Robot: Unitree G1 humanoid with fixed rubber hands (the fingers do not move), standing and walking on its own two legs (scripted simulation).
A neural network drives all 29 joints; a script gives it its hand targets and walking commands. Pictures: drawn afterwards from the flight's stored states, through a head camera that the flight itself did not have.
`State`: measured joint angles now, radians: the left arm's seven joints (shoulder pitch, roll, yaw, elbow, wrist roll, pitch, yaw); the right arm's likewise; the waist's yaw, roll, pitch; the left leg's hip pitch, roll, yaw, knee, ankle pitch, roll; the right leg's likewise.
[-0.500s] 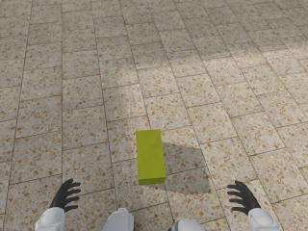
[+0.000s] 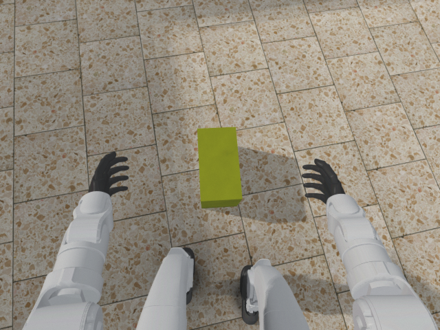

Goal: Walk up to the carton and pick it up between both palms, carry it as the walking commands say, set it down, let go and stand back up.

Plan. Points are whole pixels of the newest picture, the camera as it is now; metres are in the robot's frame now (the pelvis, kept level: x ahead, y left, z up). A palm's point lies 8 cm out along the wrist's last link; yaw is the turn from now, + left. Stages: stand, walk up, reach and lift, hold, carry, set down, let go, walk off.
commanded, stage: reach and lift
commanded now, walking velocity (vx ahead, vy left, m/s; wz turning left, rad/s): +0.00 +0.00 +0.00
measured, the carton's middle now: (217, 169) +0.53 +0.01 -0.62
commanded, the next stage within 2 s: none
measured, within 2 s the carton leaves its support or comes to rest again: neither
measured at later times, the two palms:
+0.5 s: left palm (144, 141) +0.46 +0.19 -0.16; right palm (293, 146) +0.47 -0.15 -0.17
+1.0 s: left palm (157, 137) +0.49 +0.18 -0.22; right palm (276, 143) +0.50 -0.13 -0.23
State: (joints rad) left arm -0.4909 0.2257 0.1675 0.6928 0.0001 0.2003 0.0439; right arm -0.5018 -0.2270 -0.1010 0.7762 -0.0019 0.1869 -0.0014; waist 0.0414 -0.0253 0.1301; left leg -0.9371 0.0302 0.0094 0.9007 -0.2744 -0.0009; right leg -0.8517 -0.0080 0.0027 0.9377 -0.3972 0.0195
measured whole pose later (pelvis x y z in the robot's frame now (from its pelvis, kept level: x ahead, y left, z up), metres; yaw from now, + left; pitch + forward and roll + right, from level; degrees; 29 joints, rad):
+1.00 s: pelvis -0.01 +0.01 -0.06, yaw -4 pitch +45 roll -1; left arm -1.15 0.05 0.51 0.74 0.13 0.08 0.13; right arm -1.20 -0.11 -0.32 0.89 -0.17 0.08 -0.07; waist 0.07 -0.03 0.12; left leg -1.58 0.04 0.01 1.09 -0.29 -0.01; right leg -1.52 0.03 0.06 1.13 -0.39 0.04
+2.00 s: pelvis -0.07 +0.00 -0.30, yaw -2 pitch +36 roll +1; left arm -1.63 0.21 0.38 1.11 0.05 0.11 0.15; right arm -1.61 -0.36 -0.11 1.17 0.13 0.11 -0.09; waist 0.08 -0.03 0.52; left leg -2.16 0.03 -0.01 2.00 -0.46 -0.02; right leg -2.09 0.06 0.07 2.10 -0.63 0.06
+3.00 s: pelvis -0.06 +0.00 -0.33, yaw -3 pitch +36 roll +2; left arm -1.68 0.22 0.43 1.14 0.04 0.09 0.06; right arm -1.61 -0.28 -0.16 1.09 -0.03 0.15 -0.04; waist 0.08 -0.03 0.52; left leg -2.23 0.02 -0.03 2.10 -0.49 -0.04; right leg -2.17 0.08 0.07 2.20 -0.66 0.06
